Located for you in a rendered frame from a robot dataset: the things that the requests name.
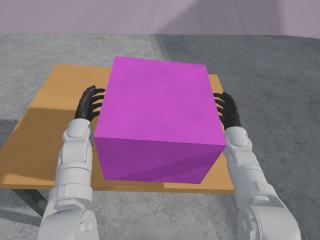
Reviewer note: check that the right robot hand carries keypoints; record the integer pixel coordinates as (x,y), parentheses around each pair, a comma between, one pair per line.
(230,116)

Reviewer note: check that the carton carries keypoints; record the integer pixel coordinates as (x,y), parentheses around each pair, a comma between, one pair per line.
(158,122)

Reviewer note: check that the robot left upper arm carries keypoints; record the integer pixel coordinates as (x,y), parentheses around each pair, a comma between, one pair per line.
(79,224)

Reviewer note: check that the table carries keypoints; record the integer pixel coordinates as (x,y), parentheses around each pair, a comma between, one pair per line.
(29,157)

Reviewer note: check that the robot left forearm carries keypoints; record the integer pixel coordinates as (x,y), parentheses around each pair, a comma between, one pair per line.
(72,188)

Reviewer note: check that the robot right upper arm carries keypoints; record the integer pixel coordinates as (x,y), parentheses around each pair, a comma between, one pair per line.
(256,222)

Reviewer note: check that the left robot hand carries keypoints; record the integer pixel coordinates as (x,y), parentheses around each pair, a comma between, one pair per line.
(85,107)

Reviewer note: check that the robot right forearm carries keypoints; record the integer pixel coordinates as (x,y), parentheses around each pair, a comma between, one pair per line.
(249,182)

